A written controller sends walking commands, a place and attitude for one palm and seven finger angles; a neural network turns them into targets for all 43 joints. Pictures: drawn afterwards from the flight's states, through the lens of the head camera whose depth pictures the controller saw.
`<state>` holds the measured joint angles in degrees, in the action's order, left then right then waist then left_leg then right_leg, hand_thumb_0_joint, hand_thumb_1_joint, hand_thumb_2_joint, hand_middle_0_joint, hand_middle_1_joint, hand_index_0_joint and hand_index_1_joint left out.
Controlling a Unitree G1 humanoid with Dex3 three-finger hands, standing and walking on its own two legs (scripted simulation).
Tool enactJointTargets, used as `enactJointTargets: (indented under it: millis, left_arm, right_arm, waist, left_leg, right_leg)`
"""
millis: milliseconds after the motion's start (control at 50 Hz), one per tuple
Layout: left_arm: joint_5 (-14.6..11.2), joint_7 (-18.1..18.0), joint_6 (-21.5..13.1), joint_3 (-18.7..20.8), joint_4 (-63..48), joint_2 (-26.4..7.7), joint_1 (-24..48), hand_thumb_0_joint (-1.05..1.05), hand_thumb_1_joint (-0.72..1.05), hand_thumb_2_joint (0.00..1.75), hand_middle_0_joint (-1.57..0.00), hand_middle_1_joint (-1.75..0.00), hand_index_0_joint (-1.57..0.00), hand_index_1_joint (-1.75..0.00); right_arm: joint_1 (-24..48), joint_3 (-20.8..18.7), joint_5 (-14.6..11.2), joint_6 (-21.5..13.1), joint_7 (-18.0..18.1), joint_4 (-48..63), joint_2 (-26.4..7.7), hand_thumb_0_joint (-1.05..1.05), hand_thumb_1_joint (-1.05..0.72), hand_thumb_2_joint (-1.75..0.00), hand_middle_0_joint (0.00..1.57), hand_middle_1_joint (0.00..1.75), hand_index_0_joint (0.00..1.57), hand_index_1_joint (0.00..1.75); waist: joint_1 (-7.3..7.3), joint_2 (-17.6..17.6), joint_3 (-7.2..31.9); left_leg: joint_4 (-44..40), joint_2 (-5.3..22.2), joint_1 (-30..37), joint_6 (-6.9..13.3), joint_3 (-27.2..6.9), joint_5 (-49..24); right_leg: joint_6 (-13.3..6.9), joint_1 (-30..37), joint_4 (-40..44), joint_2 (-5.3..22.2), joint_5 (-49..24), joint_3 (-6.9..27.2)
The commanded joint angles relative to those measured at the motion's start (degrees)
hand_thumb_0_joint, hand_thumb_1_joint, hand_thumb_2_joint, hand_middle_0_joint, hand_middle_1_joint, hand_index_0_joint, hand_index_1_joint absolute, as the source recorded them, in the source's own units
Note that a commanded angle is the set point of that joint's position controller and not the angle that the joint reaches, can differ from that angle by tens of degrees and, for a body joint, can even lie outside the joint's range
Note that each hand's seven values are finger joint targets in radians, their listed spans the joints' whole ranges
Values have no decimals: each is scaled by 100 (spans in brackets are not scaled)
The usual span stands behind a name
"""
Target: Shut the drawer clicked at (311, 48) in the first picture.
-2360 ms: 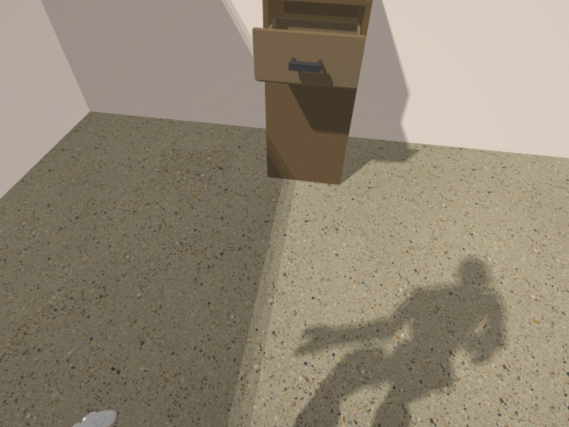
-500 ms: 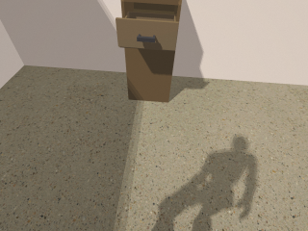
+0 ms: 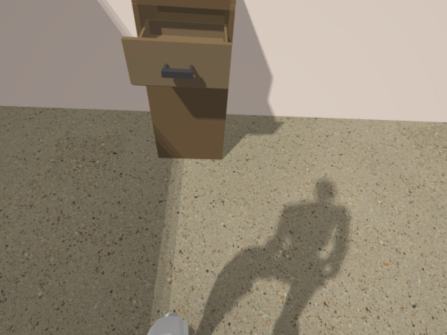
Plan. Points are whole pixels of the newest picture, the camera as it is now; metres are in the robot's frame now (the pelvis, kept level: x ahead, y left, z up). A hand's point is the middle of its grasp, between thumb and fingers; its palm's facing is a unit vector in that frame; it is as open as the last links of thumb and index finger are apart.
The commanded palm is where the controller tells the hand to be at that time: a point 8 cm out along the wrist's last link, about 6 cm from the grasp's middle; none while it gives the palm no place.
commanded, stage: walk to a spot facing it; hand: left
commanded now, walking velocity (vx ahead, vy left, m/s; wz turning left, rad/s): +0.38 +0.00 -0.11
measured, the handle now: (178, 70) +0.88 +0.21 +0.01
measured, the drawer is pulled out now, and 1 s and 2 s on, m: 0.30 0.30 0.30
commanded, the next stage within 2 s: turn to face it in 0.50 s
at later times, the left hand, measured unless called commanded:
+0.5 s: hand (136, 268) +0.28 +0.22 -0.17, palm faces -0.14 -0.98 -0.15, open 7.4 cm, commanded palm none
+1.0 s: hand (185, 205) +0.47 +0.13 -0.17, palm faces -0.14 -0.98 -0.14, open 7.3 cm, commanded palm none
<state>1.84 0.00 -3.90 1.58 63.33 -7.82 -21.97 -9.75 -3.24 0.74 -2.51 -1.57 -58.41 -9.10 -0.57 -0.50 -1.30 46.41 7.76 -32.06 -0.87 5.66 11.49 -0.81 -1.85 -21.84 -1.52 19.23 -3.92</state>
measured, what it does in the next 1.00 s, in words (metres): walks ahead: left foot, then right foot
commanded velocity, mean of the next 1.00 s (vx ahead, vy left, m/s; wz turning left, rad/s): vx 0.14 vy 0.00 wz -0.07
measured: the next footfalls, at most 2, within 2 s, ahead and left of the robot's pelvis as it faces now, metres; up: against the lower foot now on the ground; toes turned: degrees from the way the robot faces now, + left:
left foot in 0.08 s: +0.20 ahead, +0.13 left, +0.00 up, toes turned +9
right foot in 0.68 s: +0.38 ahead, -0.13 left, +0.00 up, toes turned -24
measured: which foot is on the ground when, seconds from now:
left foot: up 0.00-0.06, down 0.08-0.68, up 0.70-1.00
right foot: down 0.00-0.08, up 0.10-0.66, down 0.68-1.00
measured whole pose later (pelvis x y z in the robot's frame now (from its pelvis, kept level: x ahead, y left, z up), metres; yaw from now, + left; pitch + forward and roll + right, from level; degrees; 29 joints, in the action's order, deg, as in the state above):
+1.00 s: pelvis +0.32 -0.01 -0.01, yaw -8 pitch -1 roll -2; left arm 1.7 -1.3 -0.2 2.3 55.6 -8.1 -6.2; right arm -15.1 -2.7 0.8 1.3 0.8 -58.8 -8.4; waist 2.3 -0.4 -2.0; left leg 50.4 5.9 -23.6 -1.9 5.4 24.3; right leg -2.3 -16.1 -31.2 4.0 13.5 -15.9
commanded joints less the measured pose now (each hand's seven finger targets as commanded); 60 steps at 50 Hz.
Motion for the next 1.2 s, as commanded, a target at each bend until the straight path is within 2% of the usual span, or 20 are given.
enactJointTargets:
  millis: [0,40,60,80,140,220,420,520,580,620,640,660,680,700,820,1000,1020,1040,1060,1180]
  left_arm:
    - [-30,-95,-66,268,-170,-1054,-237,0,90,90,-20,-30,-20,-30]
    - [-57,-83,-50,268,-195,-894,-222,0,90,90,-20,-30,-20,-30]
    - [-120,-34,-19,249,-282,-541,-513,0,90,90,-20,-30,-20,-30]
    - [-108,-6,-43,209,-473,-501,-329,0,90,90,-20,-30,-20,-30]
    - [-27,40,46,262,-467,-510,251,0,90,90,-20,-30,-20,-30]
    - [15,81,302,265,-286,-170,-207,0,90,90,-20,-30,-20,-30]
    - [10,235,457,320,-976,-337,1181,0,90,90,-20,-30,-20,-30]
    - [-30,242,421,271,-1206,-291,1822,0,90,90,-20,-30,-20,-30]
    - [-26,205,370,274,-1150,-364,1462,0,90,90,-20,-30,-20,-30]
    - [24,117,239,296,-830,-561,426,0,90,90,-20,-30,-20,-30]
    - [55,48,126,394,-631,-980,-191,0,90,90,-20,-30,-20,-30]
    - [-17,-28,55,510,-509,-1545,-645,0,90,90,-20,-30,-20,-30]
    - [-151,-82,84,451,-536,-1605,-544,0,90,90,-20,-30,-20,-30]
    - [-131,-134,139,373,-584,-1407,-43,0,90,90,-20,-30,-20,-30]
    - [-58,-219,188,205,-871,-860,1308,0,90,90,-20,-30,-20,-30]
    - [-82,-191,458,355,-977,-995,1134,0,90,90,-20,-30,-20,-30]
    - [-104,-174,515,335,-1037,-826,1090,0,90,90,-20,-30,-20,-30]
    - [-151,-141,552,292,-1227,-507,1064,0,90,90,-20,-30,-20,-30]
    - [-108,-134,551,271,-1391,-587,1417,0,90,90,-20,-30,-20,-30]
    - [-88,-94,531,317,-963,-700,923,0,90,90,-20,-30,-20,-30]
  right_arm:
    - [-91,-56,10,-144,-3,284,-308,0,-90,-90,20,30,20,30]
    - [-1438,-163,76,-217,109,-98,-708,0,-90,-90,20,30,20,30]
    - [-2244,-336,181,-252,178,-257,-1401,0,-90,-90,20,30,20,30]
    - [-2596,-340,103,-191,211,-350,-1629,0,-90,-90,20,30,20,30]
    - [-1203,-131,68,-182,247,-19,-797,0,-90,-90,20,30,20,30]
    - [-974,-29,38,-333,285,-66,-308,0,-90,-90,20,30,20,30]
    - [-1601,-57,15,-326,335,-211,-593,0,-90,-90,20,30,20,30]
    - [-1894,-65,75,-208,338,-344,-645,0,-90,-90,20,30,20,30]
    - [-1762,-114,77,-151,348,-266,-793,0,-90,-90,20,30,20,30]
    - [-1659,-93,22,-129,321,-284,-805,0,-90,-90,20,30,20,30]
    - [-1755,-34,-38,-119,271,-276,-630,0,-90,-90,20,30,20,30]
    - [-2045,28,-120,-120,269,-190,-209,0,-90,-90,20,30,20,30]
    - [-1852,33,-144,-30,334,-153,-345,0,-90,-90,20,30,20,30]
    - [-1644,44,-104,-2,335,-165,-126,0,-90,-90,20,30,20,30]
    - [-1727,75,-7,365,290,-333,-13,0,-90,-90,20,30,20,30]
    - [-1147,2,55,353,170,149,-222,0,-90,-90,20,30,20,30]
    - [-1298,-47,69,327,160,174,-491,0,-90,-90,20,30,20,30]
    - [-1444,-150,123,280,193,295,-1039,0,-90,-90,20,30,20,30]
    - [-1382,-190,158,289,242,334,-1270,0,-90,-90,20,30,20,30]
    - [-590,-98,52,158,366,504,-975,0,-90,-90,20,30,20,30]
  waist:
    - [92,-469,-528]
    - [654,277,144]
    - [820,1821,884]
    - [810,2273,1058]
    - [343,663,-238]
    - [-120,583,-314]
    - [154,428,-580]
    - [381,637,-746]
    - [194,758,-417]
    - [-255,505,344]
    - [-532,-229,948]
    - [-496,-1483,1915]
    - [-449,-856,2127]
    - [-257,-248,1059]
    - [359,-288,241]
    - [191,-386,52]
    - [257,571,-14]
    - [315,2066,-92]
    - [417,1894,-170]
    - [72,699,472]
  left_leg:
    - [-936,-280,976,125,228,-27]
    - [-1561,-306,3023,289,6,-2]
    - [-2226,1201,4236,756,-2073,441]
    - [-3192,1968,4327,1075,-3492,632]
    - [-3635,1652,2355,892,-2407,1738]
    - [-3633,975,1687,427,-479,122]
    - [-3582,1208,3120,827,428,-1392]
    - [-3074,1285,3383,784,883,-2574]
    - [-2193,1277,3489,721,1141,-4164]
    - [-801,1040,3028,485,1188,-4215]
    - [581,692,1939,219,1226,-2540]
    - [2457,-320,584,-81,920,2148]
    - [2935,-297,802,9,-135,2509]
    - [2846,-152,553,43,-239,2194]
    - [1738,-55,1097,-100,-399,1365]
    - [-1175,-311,1873,-77,120,411]
    - [-2041,84,1992,87,-669,197]
    - [-2970,1288,1924,688,-2484,-661]
    - [-3302,1724,1722,1250,-3061,-1098]
    - [-2760,691,2673,957,-1311,-2491]
  right_leg:
    - [-745,-760,571,1460,-1710,804]
    - [-504,-1377,-1410,967,-2319,405]
    - [-194,-2508,-3362,214,-441,-166]
    - [-146,-3233,-4897,-123,1326,152]
    - [-180,-3613,-5656,684,31,540]
    - [-19,-3071,-5097,789,-827,474]
    - [226,-4232,-3344,974,-1312,29]
    - [50,-3743,-2185,731,-917,-336]
    - [-160,-2888,-1768,354,-612,-600]
    - [-247,-1103,-1015,138,-1262,-664]
    - [-442,420,-831,863,-2834,31]
    - [-1218,1729,-771,2635,-5496,2341]
    - [-1569,1277,-422,2792,-5885,2178]
    - [-1448,497,-320,2601,-5724,1351]
    - [-795,-1654,461,2103,-2912,96]
    - [-328,-1847,-325,1940,-496,-454]
    - [-60,-2178,-1067,1569,118,-659]
    - [373,-2796,-2201,838,1068,-872]
    - [340,-2938,-3304,624,1634,-283]
    - [442,-2992,-4178,656,226,247]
